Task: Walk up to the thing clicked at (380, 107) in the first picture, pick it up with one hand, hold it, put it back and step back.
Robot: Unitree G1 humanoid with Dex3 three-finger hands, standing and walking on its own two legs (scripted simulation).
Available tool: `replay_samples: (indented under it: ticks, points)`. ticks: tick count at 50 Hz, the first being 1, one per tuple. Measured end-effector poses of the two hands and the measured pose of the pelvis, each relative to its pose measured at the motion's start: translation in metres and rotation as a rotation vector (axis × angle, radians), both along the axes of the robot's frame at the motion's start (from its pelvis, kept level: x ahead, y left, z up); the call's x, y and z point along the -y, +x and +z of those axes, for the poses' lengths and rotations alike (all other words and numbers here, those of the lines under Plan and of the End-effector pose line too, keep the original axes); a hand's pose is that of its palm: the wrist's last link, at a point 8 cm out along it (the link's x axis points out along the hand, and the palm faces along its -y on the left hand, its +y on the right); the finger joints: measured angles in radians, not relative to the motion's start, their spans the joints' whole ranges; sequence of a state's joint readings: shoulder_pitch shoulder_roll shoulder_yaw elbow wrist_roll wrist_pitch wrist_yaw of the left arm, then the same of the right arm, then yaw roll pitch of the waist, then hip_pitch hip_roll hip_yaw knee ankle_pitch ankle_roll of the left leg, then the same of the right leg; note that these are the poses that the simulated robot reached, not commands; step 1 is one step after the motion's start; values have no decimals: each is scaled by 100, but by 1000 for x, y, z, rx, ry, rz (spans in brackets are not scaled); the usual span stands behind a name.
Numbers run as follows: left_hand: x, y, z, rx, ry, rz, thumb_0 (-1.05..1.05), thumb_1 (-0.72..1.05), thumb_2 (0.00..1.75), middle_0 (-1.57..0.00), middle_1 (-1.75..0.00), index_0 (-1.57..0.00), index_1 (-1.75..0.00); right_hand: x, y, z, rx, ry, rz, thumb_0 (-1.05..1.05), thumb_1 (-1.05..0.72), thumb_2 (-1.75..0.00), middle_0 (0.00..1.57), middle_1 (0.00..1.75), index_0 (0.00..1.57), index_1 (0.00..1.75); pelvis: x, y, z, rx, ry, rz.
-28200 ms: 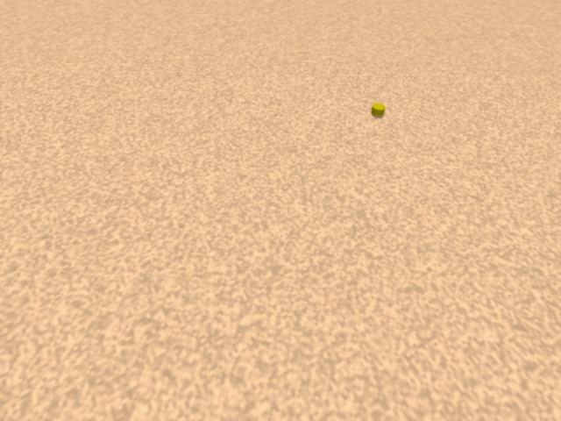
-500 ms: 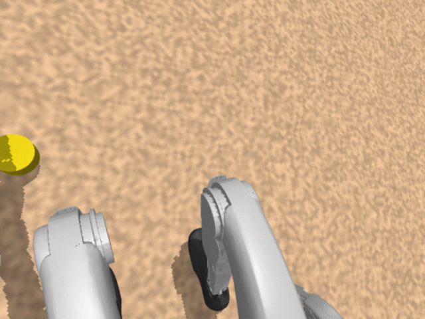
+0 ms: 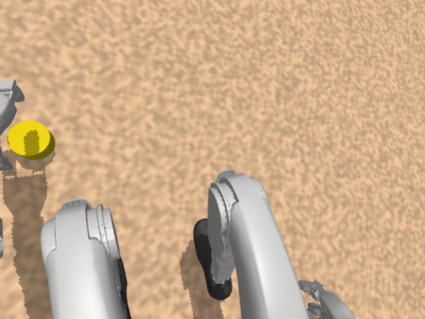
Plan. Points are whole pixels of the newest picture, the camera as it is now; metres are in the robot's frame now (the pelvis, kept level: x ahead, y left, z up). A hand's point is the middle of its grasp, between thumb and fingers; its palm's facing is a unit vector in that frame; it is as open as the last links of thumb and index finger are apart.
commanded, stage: home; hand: left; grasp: from above
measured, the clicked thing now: (32, 140) +0.49 +0.28 -0.30
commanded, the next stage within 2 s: none
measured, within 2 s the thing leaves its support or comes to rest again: neither
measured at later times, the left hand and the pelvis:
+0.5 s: hand out of the picture +0.42 +0.30 -0.05, palm faces -0.34 -0.42 -0.84, open 10.1 cm; pelvis +0.02 +0.01 +0.08, yaw +2 degrees
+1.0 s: hand out of the picture +0.26 +0.23 +0.16, palm faces +0.05 -0.93 -0.36, open 7.4 cm; pelvis +0.03 +0.00 +0.26, yaw +7 degrees
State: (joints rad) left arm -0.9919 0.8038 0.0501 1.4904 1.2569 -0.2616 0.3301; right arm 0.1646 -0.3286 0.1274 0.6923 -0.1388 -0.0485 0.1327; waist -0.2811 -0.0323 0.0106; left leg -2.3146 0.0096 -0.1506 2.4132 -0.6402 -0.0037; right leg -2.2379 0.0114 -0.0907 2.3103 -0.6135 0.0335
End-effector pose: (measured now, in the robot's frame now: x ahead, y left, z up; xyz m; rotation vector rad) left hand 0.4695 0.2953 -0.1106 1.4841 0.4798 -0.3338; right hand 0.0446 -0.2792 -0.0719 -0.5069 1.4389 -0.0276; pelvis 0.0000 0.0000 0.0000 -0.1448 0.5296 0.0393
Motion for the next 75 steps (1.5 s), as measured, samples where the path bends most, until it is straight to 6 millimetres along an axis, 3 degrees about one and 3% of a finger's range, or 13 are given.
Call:
replay_samples:
  ticks: [5,9,16,21,27,33,39,45,53,62,70,75]
  points:
    - [-9,3,-22,52,8,1,0,-50,101,-9,-101,-9,-101,-11,-14,-8,-64,3,-14,0,-90,-90,20,29,20,30,-4,5,-9,-13,-12,-3]
    - [-11,11,-19,144,10,18,0,-45,98,-13,-96,-13,-96,-21,-13,-12,-74,29,-37,0,-89,-90,20,29,20,30,-6,11,-11,-37,-14,0]
    - [-19,17,30,232,-18,187,0,-18,93,-22,-74,-20,-74,-29,16,-9,12,98,-68,0,-89,-90,20,30,20,30,-7,19,9,-89,-8,7]
    - [-23,-7,79,163,-97,329,0,6,92,-24,-61,-22,-63,-30,43,9,86,158,-87,0,-89,-90,20,30,20,30,-8,21,44,-110,5,17]
    - [-13,-66,128,33,-290,426,0,41,95,-24,-51,-23,-52,-26,81,49,190,183,-59,0,-90,-90,20,29,20,30,-4,18,93,-87,33,24]
    - [3,-123,175,65,-536,491,1,71,94,-24,-40,-22,-40,-23,127,99,340,147,1,1,-90,-90,20,29,20,30,0,13,131,-44,45,42]
    - [2,-169,218,94,-647,630,1,83,91,-22,-34,-22,-34,-36,169,154,512,143,31,1,-90,-90,20,29,20,30,0,10,170,9,50,60]
    - [9,-205,265,56,-789,804,1,88,90,-22,-31,-21,-31,-58,193,210,637,181,35,1,-90,-90,20,29,20,30,-1,16,216,62,60,73]
    - [22,-227,333,25,-932,966,2,89,90,-21,-30,-21,-30,-76,198,279,701,201,3,1,-90,-90,20,30,20,30,-4,37,280,137,75,92]
    - [27,-240,404,16,-1031,1073,1,90,90,-21,-30,-20,-30,-73,189,340,719,149,-53,1,-90,-90,20,30,20,30,-8,66,341,223,89,105]
    - [31,-255,463,34,-1051,1063,1,90,90,-21,-30,-20,-30,-69,197,383,795,123,-73,1,-90,-90,20,30,20,30,-14,87,377,298,101,111]
    - [30,-263,480,47,-1055,1058,1,90,90,-21,-30,-20,-30,-74,213,399,861,138,-54,1,-90,-90,20,30,20,30,-17,92,386,330,108,117]
